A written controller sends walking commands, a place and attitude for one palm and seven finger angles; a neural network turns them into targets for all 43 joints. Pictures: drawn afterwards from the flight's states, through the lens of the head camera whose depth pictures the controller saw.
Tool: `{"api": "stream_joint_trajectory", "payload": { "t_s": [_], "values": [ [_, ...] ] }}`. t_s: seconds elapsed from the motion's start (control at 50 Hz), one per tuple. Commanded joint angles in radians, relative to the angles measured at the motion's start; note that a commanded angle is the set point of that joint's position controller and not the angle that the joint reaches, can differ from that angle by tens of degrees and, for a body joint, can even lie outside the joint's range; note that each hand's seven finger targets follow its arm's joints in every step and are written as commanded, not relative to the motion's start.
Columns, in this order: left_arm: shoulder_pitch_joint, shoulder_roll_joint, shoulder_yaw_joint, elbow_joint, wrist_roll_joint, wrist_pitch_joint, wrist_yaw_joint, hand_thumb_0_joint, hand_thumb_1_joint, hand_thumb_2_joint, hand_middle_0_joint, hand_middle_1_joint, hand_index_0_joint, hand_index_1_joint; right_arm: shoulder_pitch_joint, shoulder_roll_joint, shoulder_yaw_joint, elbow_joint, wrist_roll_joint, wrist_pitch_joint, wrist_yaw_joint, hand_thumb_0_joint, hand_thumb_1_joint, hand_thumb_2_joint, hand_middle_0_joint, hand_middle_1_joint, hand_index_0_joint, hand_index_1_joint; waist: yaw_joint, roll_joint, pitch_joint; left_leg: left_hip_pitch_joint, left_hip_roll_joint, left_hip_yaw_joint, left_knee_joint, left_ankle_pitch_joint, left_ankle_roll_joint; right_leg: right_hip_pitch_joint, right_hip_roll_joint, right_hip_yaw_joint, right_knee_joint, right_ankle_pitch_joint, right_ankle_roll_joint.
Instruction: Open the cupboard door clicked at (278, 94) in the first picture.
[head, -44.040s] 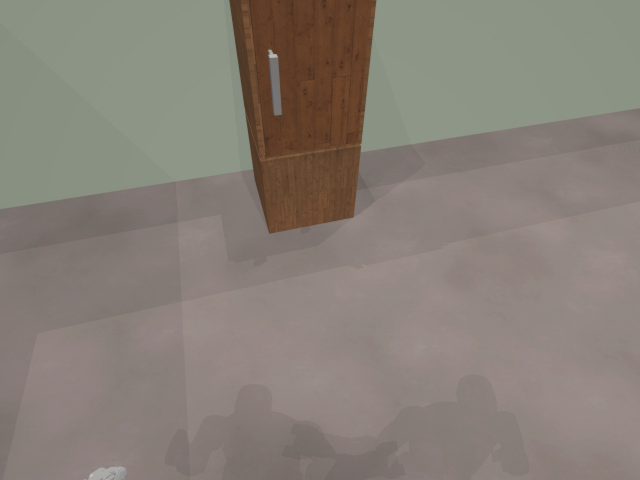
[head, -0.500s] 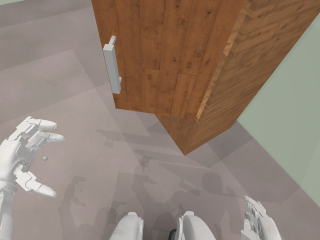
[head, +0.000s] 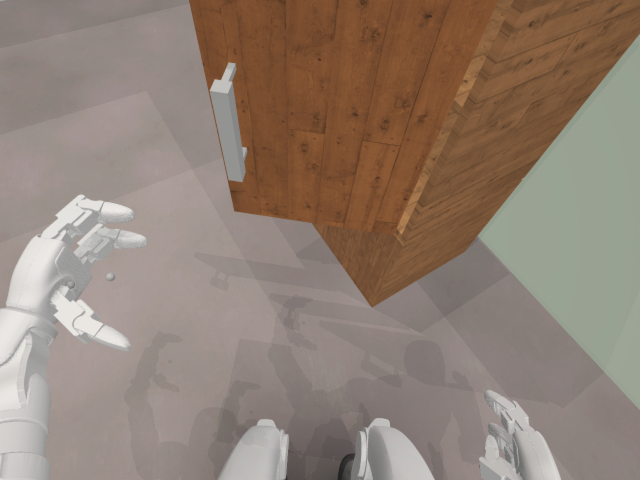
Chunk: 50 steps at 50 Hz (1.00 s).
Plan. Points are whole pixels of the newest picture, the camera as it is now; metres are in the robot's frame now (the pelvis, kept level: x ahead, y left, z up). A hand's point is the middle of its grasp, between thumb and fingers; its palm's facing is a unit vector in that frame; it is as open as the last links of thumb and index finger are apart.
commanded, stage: move the hooked fingers beside the handle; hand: left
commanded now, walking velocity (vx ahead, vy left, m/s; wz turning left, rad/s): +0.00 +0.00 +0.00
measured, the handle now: (233, 126) +0.59 +0.17 +0.03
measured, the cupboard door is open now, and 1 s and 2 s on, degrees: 50 50 50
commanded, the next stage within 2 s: none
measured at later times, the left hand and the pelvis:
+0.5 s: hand (140, 212) +0.41 +0.25 +0.04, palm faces -0.09 -1.00 -0.03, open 14.0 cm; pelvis +0.00 +0.00 +0.00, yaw -1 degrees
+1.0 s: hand (162, 164) +0.49 +0.25 +0.04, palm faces -0.10 -0.99 -0.04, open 14.0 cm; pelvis +0.00 +0.00 -0.02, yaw -2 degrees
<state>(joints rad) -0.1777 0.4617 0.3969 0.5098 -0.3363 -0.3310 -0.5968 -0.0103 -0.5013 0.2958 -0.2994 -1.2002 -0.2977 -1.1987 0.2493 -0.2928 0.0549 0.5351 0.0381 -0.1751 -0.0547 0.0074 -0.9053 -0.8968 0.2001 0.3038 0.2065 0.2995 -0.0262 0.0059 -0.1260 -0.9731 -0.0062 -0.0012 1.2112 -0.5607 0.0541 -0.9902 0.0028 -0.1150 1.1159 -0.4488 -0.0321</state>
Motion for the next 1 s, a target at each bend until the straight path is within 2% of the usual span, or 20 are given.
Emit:
{"api": "stream_joint_trajectory", "payload": {
  "t_s": [0.0,0.02,0.04,0.1,0.14,0.16,0.2,0.22,0.26,0.34,0.38,0.4,0.52,0.68,0.72,0.76,0.82,0.86,0.96,0.98],
  "values": [
    [-0.267,0.263,0.098,-0.126,-0.023,-0.048,0.017,0.000,-0.500,0.300,-0.300,-1.200,-0.300,-1.200,0.046,-0.166,-0.075,-0.115,0.002,-0.025,-0.011,0.000,-0.900,-0.900,0.200,0.300,0.200,0.300,-0.011,0.099,-0.342,0.170,0.012,-0.064,-0.208,0.330,-0.050,0.211,0.019,0.075,-0.123,0.134,-0.005],
    [-0.267,0.277,0.113,-0.102,-0.019,-0.046,0.023,0.000,-0.500,0.300,-0.300,-1.200,-0.300,-1.200,0.054,-0.168,-0.076,-0.116,0.003,-0.020,-0.011,0.000,-0.900,-0.900,0.200,0.300,0.200,0.300,-0.010,0.081,-0.338,0.161,0.012,-0.063,-0.213,0.320,-0.047,0.217,0.019,0.075,-0.127,0.130,-0.006],
    [-0.284,0.298,0.123,-0.108,-0.019,-0.053,0.024,0.000,-0.500,0.300,-0.300,-1.200,-0.300,-1.200,0.057,-0.171,-0.074,-0.121,0.001,-0.018,-0.011,0.000,-0.900,-0.900,0.200,0.300,0.200,0.300,-0.002,0.110,-0.355,0.169,0.012,-0.064,-0.210,0.340,-0.051,0.223,0.023,0.076,-0.117,0.139,-0.013],
    [-0.310,0.281,0.105,-0.110,-0.008,-0.068,0.030,0.000,-0.500,0.300,-0.300,-1.200,-0.300,-1.200,0.074,-0.167,-0.079,-0.114,0.000,-0.008,-0.004,0.000,-0.900,-0.900,0.200,0.300,0.200,0.300,-0.008,0.118,-0.401,0.214,0.015,-0.064,-0.213,0.396,-0.054,0.230,0.020,0.079,-0.122,0.182,-0.006],
    [-0.352,0.267,0.083,-0.083,-0.004,-0.073,0.029,0.000,-0.500,0.300,-0.300,-1.200,-0.300,-1.200,0.083,-0.169,-0.078,-0.108,0.000,-0.002,-0.003,0.000,-0.900,-0.900,0.200,0.300,0.200,0.300,-0.028,0.112,-0.384,0.211,0.018,-0.066,-0.206,0.402,-0.052,0.204,0.025,0.074,-0.117,0.182,-0.008],
    [-0.368,0.281,0.094,-0.046,0.002,-0.073,0.030,0.000,-0.500,0.300,-0.300,-1.200,-0.300,-1.200,0.091,-0.172,-0.079,-0.095,0.000,0.006,-0.003,0.000,-0.900,-0.900,0.200,0.300,0.200,0.300,-0.029,0.085,-0.375,0.195,0.020,-0.063,-0.207,0.373,-0.049,0.207,0.025,0.079,-0.125,0.169,-0.003],
    [-0.406,0.282,0.091,-0.005,0.011,-0.076,0.031,0.000,-0.500,0.300,-0.300,-1.200,-0.300,-1.200,0.093,-0.172,-0.078,-0.091,0.000,0.014,-0.002,0.000,-0.900,-0.900,0.200,0.300,0.200,0.300,-0.034,0.097,-0.360,0.162,0.015,-0.056,-0.206,0.336,-0.041,0.208,0.021,0.087,-0.127,0.157,-0.003],
    [-0.421,0.313,0.117,0.019,0.016,-0.079,0.035,0.000,-0.500,0.300,-0.300,-1.200,-0.300,-1.200,0.098,-0.177,-0.078,-0.086,-0.001,0.019,-0.002,0.000,-0.900,-0.900,0.200,0.300,0.200,0.300,-0.028,0.081,-0.357,0.148,0.016,-0.057,-0.209,0.315,-0.040,0.213,0.020,0.087,-0.128,0.141,-0.004],
    [-0.474,0.313,0.105,0.026,0.023,-0.092,0.031,0.000,-0.500,0.300,-0.300,-1.200,-0.300,-1.200,0.109,-0.175,-0.078,-0.082,-0.002,0.027,-0.003,0.000,-0.900,-0.900,0.200,0.300,0.200,0.300,-0.029,0.117,-0.390,0.182,0.016,-0.057,-0.206,0.349,-0.043,0.211,0.025,0.089,-0.123,0.162,-0.007],
    [-0.596,0.331,0.099,0.089,0.035,-0.110,0.031,0.000,-0.500,0.300,-0.300,-1.200,-0.300,-1.200,0.128,-0.178,-0.077,-0.061,-0.004,0.041,-0.005,0.000,-0.900,-0.900,0.200,0.300,0.200,0.300,-0.053,0.108,-0.398,0.166,0.017,-0.053,-0.180,0.363,-0.036,0.201,0.027,0.095,-0.110,0.188,-0.008],
    [-0.602,0.387,0.142,0.153,0.050,-0.112,0.030,0.000,-0.500,0.300,-0.300,-1.200,-0.300,-1.200,0.141,-0.184,-0.077,-0.048,-0.007,0.055,-0.004,0.000,-0.900,-0.900,0.200,0.300,0.200,0.300,-0.044,0.102,-0.411,0.150,0.018,-0.051,-0.174,0.367,-0.035,0.216,0.026,0.100,-0.108,0.201,-0.006],
    [-0.630,0.367,0.117,0.165,0.058,-0.113,0.026,0.000,-0.500,0.300,-0.300,-1.200,-0.300,-1.200,0.143,-0.181,-0.074,-0.047,-0.007,0.059,-0.002,0.000,-0.900,-0.900,0.200,0.300,0.200,0.300,-0.053,0.111,-0.415,0.143,0.016,-0.047,-0.170,0.367,-0.031,0.211,0.025,0.102,-0.106,0.207,-0.003],
    [-0.694,0.434,0.154,0.246,0.075,-0.117,0.018,0.000,-0.500,0.300,-0.300,-1.200,-0.300,-1.200,0.169,-0.190,-0.074,-0.041,-0.011,0.092,0.009,0.000,-0.900,-0.900,0.200,0.300,0.200,0.300,-0.051,0.112,-0.449,0.136,0.020,-0.050,-0.155,0.408,-0.029,0.221,0.029,0.103,-0.093,0.246,-0.004],
    [-0.874,0.421,0.102,0.323,0.105,-0.129,0.019,0.000,-0.500,0.300,-0.300,-1.200,-0.300,-1.200,0.201,-0.197,-0.072,-0.017,-0.016,0.132,0.015,0.000,-0.900,-0.900,0.200,0.300,0.200,0.300,-0.094,0.161,-0.461,0.188,0.029,-0.070,-0.133,0.430,-0.036,0.115,0.037,0.089,-0.079,0.225,-0.002],
    [-0.897,0.449,0.117,0.378,0.118,-0.122,0.032,0.000,-0.500,0.300,-0.300,-1.200,-0.300,-1.200,0.212,-0.204,-0.070,-0.008,-0.018,0.141,0.014,0.000,-0.900,-0.900,0.200,0.300,0.200,0.300,-0.107,0.123,-0.440,0.147,0.029,-0.071,-0.128,0.385,-0.028,0.108,0.037,0.090,-0.083,0.201,0.001],
    [-0.944,0.500,0.142,0.373,0.127,-0.129,0.034,0.000,-0.500,0.300,-0.300,-1.200,-0.300,-1.200,0.221,-0.209,-0.068,-0.007,-0.022,0.149,0.011,0.000,-0.900,-0.900,0.200,0.300,0.200,0.300,-0.102,0.152,-0.488,0.161,0.028,-0.074,-0.118,0.414,-0.032,0.114,0.038,0.091,-0.069,0.220,-0.002],
    [-0.990,0.532,0.147,0.424,0.153,-0.121,0.048,0.000,-0.500,0.300,-0.300,-1.200,-0.300,-1.200,0.226,-0.211,-0.059,-0.006,-0.026,0.161,0.012,0.000,-0.900,-0.900,0.200,0.300,0.200,0.300,-0.120,0.140,-0.464,0.105,0.027,-0.073,-0.106,0.372,-0.023,0.113,0.038,0.095,-0.068,0.199,0.001],
    [-1.033,0.536,0.134,0.403,0.158,-0.130,0.046,0.000,-0.500,0.300,-0.300,-1.200,-0.300,-1.200,0.235,-0.211,-0.056,-0.005,-0.029,0.166,0.013,0.000,-0.900,-0.900,0.200,0.300,0.200,0.300,-0.120,0.204,-0.516,0.158,0.029,-0.081,-0.100,0.430,-0.033,0.091,0.040,0.089,-0.053,0.224,-0.003],
    [-1.092,0.536,0.123,0.439,0.169,-0.113,0.053,0.000,-0.500,0.300,-0.300,-1.200,-0.300,-1.200,0.258,-0.217,-0.055,0.007,-0.034,0.186,0.020,0.000,-0.900,-0.900,0.200,0.300,0.200,0.300,-0.153,0.202,-0.527,0.194,0.040,-0.101,-0.087,0.477,-0.040,0.038,0.044,0.075,-0.051,0.229,0.002],
    [-1.077,0.559,0.139,0.469,0.175,-0.104,0.058,0.000,-0.500,0.300,-0.300,-1.200,-0.300,-1.200,0.263,-0.221,-0.052,0.006,-0.033,0.191,0.019,0.000,-0.900,-0.900,0.200,0.300,0.200,0.300,-0.147,0.190,-0.508,0.166,0.038,-0.099,-0.089,0.456,-0.036,0.050,0.044,0.077,-0.055,0.222,0.002]
  ]
}}
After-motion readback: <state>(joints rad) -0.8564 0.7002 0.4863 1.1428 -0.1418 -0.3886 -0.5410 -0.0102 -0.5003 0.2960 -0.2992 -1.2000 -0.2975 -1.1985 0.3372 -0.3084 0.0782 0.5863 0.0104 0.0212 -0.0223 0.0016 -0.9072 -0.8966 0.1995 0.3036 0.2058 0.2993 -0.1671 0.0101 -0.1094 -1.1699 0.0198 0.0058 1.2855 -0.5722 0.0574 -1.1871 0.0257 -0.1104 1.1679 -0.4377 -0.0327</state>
